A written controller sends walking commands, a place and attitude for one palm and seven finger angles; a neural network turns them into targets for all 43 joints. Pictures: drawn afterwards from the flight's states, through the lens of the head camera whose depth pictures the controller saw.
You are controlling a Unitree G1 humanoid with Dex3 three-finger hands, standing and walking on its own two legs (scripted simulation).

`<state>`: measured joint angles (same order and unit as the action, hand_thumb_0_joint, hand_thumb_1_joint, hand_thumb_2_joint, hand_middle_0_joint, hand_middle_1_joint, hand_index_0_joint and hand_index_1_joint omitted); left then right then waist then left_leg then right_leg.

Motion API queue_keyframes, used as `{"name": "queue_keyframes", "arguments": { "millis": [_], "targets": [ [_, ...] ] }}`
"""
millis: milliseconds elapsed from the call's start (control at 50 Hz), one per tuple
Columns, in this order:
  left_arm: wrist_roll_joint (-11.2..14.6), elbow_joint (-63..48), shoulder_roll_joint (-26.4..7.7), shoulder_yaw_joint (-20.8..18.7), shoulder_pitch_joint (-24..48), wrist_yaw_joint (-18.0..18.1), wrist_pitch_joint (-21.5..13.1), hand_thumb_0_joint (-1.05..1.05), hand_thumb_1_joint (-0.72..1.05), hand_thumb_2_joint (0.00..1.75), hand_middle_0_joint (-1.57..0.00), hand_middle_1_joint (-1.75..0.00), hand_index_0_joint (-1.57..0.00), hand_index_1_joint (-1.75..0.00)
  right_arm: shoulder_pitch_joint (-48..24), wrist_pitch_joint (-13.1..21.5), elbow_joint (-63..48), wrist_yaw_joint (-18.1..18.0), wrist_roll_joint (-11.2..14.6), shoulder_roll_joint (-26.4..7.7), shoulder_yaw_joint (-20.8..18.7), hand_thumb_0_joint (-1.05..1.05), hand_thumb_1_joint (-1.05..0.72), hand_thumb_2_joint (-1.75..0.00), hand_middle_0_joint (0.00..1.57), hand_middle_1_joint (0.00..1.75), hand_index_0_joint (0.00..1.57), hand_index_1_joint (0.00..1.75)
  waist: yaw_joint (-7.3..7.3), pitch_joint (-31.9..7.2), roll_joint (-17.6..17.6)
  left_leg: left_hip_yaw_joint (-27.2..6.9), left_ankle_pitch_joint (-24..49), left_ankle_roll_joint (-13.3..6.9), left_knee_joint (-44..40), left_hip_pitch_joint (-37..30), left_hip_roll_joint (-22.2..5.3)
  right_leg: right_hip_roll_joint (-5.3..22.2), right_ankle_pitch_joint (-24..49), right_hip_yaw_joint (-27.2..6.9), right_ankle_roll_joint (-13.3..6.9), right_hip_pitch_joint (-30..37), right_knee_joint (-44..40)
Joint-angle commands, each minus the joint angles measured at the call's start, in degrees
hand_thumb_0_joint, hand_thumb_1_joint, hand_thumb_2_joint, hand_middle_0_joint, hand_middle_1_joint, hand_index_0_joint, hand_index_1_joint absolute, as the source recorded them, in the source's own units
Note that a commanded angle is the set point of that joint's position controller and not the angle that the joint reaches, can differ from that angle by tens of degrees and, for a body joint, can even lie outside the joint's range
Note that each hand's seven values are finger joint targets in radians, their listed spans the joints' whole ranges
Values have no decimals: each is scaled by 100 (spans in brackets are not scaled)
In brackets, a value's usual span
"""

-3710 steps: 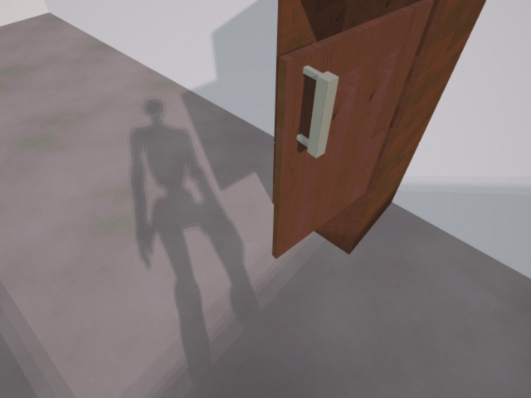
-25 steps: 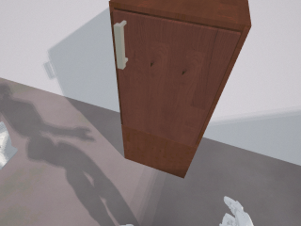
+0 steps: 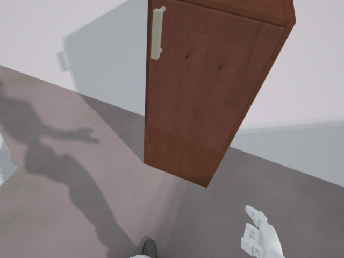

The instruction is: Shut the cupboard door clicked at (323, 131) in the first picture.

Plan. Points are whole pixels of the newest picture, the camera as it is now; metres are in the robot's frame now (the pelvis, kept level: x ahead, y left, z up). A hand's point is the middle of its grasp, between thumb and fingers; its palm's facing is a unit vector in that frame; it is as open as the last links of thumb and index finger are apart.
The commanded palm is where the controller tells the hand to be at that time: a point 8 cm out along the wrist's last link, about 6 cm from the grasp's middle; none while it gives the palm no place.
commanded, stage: stop stepping back and stand still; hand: left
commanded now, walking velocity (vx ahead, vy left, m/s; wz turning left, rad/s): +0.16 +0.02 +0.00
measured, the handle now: (159, 33) +0.74 +0.16 +0.16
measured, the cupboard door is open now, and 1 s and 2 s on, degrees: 0 0 0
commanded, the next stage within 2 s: none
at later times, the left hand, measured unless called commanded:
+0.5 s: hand out of the picture +0.06 +0.34 +0.19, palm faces +0.45 -0.79 -0.41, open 7.5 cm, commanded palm +0.04 +0.37 +0.19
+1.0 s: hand out of the picture +0.01 +0.35 +0.21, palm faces +0.45 -0.72 -0.53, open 7.4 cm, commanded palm -0.04 +0.38 +0.19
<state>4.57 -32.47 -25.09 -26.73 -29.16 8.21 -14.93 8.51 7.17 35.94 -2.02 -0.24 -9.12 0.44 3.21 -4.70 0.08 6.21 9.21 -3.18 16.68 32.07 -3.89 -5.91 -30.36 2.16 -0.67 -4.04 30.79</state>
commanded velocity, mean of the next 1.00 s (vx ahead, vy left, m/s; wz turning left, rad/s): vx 0.23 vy -0.08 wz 0.00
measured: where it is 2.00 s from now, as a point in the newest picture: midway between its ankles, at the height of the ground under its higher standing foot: outside the picture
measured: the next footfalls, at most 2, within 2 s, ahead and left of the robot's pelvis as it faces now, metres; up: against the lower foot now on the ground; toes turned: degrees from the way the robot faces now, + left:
right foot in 0.04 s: -0.13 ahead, -0.13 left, +0.00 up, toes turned -2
left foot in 0.54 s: -0.05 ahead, +0.21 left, +0.00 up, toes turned -1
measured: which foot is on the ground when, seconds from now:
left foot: down 0.00-0.36, up 0.38-0.52, down 0.54-1.00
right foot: up 0.00-0.02, down 0.04-0.54, up 0.56-1.00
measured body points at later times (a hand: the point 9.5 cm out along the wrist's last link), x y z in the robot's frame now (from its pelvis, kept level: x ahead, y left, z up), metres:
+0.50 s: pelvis -0.11 +0.07 -0.02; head -0.14 +0.14 +0.43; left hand +0.03 +0.38 +0.21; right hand +0.00 -0.18 -0.09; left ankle -0.08 +0.19 -0.67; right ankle -0.17 -0.11 -0.72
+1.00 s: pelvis -0.18 +0.08 +0.02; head -0.20 +0.09 +0.47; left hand -0.02 +0.39 +0.24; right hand -0.03 -0.14 -0.07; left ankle -0.09 +0.21 -0.72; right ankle -0.22 +0.02 -0.71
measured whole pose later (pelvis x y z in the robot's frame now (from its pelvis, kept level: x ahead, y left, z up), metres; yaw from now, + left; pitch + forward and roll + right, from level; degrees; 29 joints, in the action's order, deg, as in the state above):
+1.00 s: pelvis -0.18 +0.08 +0.02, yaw +0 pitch +0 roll +0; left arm 1.4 -30.8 -29.4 -26.5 -33.6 10.0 -8.1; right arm 14.8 3.4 36.0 -5.0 -0.8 -9.0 0.8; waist 0.0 -3.3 -1.3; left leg 5.0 -11.8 -0.2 24.0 19.1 -3.6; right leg -2.6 -24.7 7.7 -2.0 -10.0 29.8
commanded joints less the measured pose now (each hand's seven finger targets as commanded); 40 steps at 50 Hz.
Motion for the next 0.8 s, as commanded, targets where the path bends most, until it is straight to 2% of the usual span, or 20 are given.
{"name": "queue_keyframes", "arguments": {
  "millis": [0, 40, 80, 120, 180, 260, 300, 320, 340, 360, 400, 420, 480, 500, 520, 540, 580, 600, 680, 780],
  "targets": [
    [-49, -1415, -1172, -354, 1074, 33, -392, 0, 90, 90, -20, -30, -20, -30, -9, 186, -479, -20, 29, -813, -347, 0, -90, -90, 20, 30, 20, 30, -342, -910, 80, -396, -1587, 717, 1111, -3375, -386, 1037, 1012, -820, -345, -1844, -1913],
    [-87, -1378, -1642, -722, 1208, 123, -331, 0, 90, 90, -20, -30, -20, -30, -287, 213, -590, -132, 40, -812, -284, 0, -90, -90, 20, 30, 20, 30, -329, -553, -383, -361, -2270, 612, 2404, -3243, 87, 1785, 980, -1046, -515, -2812, -1914],
    [-114, -1574, -1757, -854, 1252, 84, -139, 0, 90, 90, -20, -30, -20, -30, -436, 219, -768, -206, 91, -936, -371, 0, -90, -90, 20, 30, 20, 30, -347, -397, -525, -674, -2347, 583, 3017, -3214, 193, 1657, -502, -1052, -852, -3288, -1600],
    [-37, -1203, -1388, -677, 308, -17, 137, 0, 90, 90, -20, -30, -20, -30, -176, -18, -729, -250, 36, -812, -254, 0, -90, -90, 20, 30, 20, 30, -453, 157, 256, -603, -2128, 528, 2927, -2660, 185, 1541, -667, -731, -946, -3251, -1449],
    [-48, -754, -1456, -738, 1085, 25, 262, 0, 90, 90, -20, -30, -20, -30, -189, -51, -759, -319, 34, -948, -212, 0, -90, -90, 20, 30, 20, 30, -552, 1149, 879, -1111, -3530, 494, 1580, -1895, 47, 927, -1343, -281, -575, -3257, -984],
    [-19, -451, -1218, -578, 1407, 20, 341, 0, 90, 90, -20, -30, -20, -30, -45, -25, -909, -360, 47, -1074, -232, 0, -90, -90, 20, 30, 20, 30, -359, 1044, 1802, -2124, -5889, 1426, -818, -799, -238, -340, -1341, 540, -374, -1892, 662],
    [77, -753, -1454, -810, 1151, -41, 304, 0, 90, 90, -20, -30, -20, -30, -129, 120, -972, -296, -14, -991, -365, 0, -90, -90, 20, 30, 20, 30, -9, 262, 2264, -1652, -5191, 1876, -1584, 6, -136, -681, -1087, 902, -307, 75, 1102],
    [97, -947, -1466, -861, 692, -77, 223, 0, 90, 90, -20, -30, -20, -30, -19, 163, -973, -202, 29, -897, -449, 0, -90, -90, 20, 30, 20, 30, 189, -144, 1675, -596, -4387, 2246, -237, -26, 495, -406, -1239, 887, -580, 513, 336],
    [43, -1216, -1508, -937, 28, -59, 50, 0, 90, 90, -20, -30, -20, -30, 220, 158, -917, -83, 231, -811, -506, 0, -90, -90, 20, 30, 20, 30, 189, -283, -684, 146, -3090, 1932, 4141, -1334, 1096, 1017, -1475, -581, -1107, -1365, -1095],
    [4, -1694, -1469, -821, -10, -1, -100, 0, 90, 90, -20, -30, -20, -30, -105, 103, -872, -70, 343, -1010, -602, 0, -90, -90, 20, 30, 20, 30, -24, 349, -3033, -1774, -3364, 1073, 7757, -1173, 584, 2984, -1816, -3518, -2020, -3664, -1835],
    [49, -2070, -1593, -1201, 175, -113, 27, 0, 90, 90, -20, -30, -20, -30, 47, 51, -672, -10, 280, -843, -579, 0, -90, -90, 20, 30, 20, 30, -312, 537, -2065, -2492, -4009, -318, 8373, 445, 14, 2937, -557, -2763, -1978, -3116, -1288],
    [23, -2020, -1746, -1360, 237, -105, -62, 0, 90, 90, -20, -30, -20, -30, 46, 53, -958, 15, 49, -607, -338, 0, -90, -90, 20, 30, 20, 30, -477, 299, -706, -1644, -3786, 167, 5695, 975, -249, 2255, 99, -1613, -1413, -1279, -794],
    [-207, -1669, -1220, -460, 1459, 183, -86, 0, 90, 90, -20, -30, -20, -30, 121, 246, -468, -143, 76, -977, -311, 0, -90, -90, 20, 30, 20, 30, -650, 418, 1373, -422, -2290, 427, 901, -1314, 304, 1087, 890, -223, -503, -1379, 1355],
    [-252, -1257, -1252, -457, 1499, 289, -87, 0, 90, 90, -20, -30, -20, -30, 211, 407, -420, -219, 45, -1162, -382, 0, -90, -90, 20, 30, 20, 30, -591, 273, 2414, -810, -1889, 465, 443, -2697, 62, 772, 749, -221, -311, -2342, 2258],
    [-323, -1447, -1201, -340, 1814, 361, -147, 0, 90, 90, -20, -30, -20, -30, 285, 451, -584, -262, 5, -1332, -470, 0, -90, -90, 20, 30, 20, 30, -516, 103, 3346, -2912, -1479, 128, 499, -3328, -1297, 432, -485, -49, -16, -3696, 3244],
    [-444, -1555, -1482, -472, 2190, 366, -266, 0, 90, 90, -20, -30, -20, -30, 303, 451, -680, -267, 26, -1204, -429, 0, -90, -90, 20, 30, 20, 30, -512, 16, 2607, -3876, -2642, -356, 109, -2783, -1830, 416, -479, -363, -5, -3797, 3726],
    [-315, -1062, -1846, -910, 1660, 186, -199, 0, 90, 90, -20, -30, -20, -30, 345, 422, -473, -229, -78, -1137, -438, 0, -90, -90, 20, 30, 20, 30, -515, 104, 1182, -4303, -2832, -129, -173, -2423, -1761, 534, 73, -561, 4, -3807, 4163],
    [-280, -931, -1288, -573, 1383, 111, -151, 0, 90, 90, -20, -30, -20, -30, 216, 347, -535, -152, -82, -1033, -432, 0, -90, -90, 20, 30, 20, 30, -526, 266, 722, -4098, -3225, -1, -303, -2008, -1662, 562, 456, -652, -6, -3582, 4149],
    [-297, -898, -831, -257, 406, -12, -8, 0, 90, 90, -20, -30, -20, -30, -206, 164, -638, 14, 18, -968, -361, 0, -90, -90, 20, 30, 20, 30, -364, 641, 1346, -2200, -5235, 141, -874, -836, -1138, 497, 1741, -190, 48, -2850, 3489],
    [-348, -1040, -1196, -537, -23, 119, 170, 0, 90, 90, -20, -30, -20, -30, -254, -126, -828, -98, -11, -767, -252, 0, -90, -90, 20, 30, 20, 30, -319, 535, 1345, -1417, -5117, 38, -1282, -749, -1109, 352, 1739, 298, 86, -2177, 2485]
  ]
}}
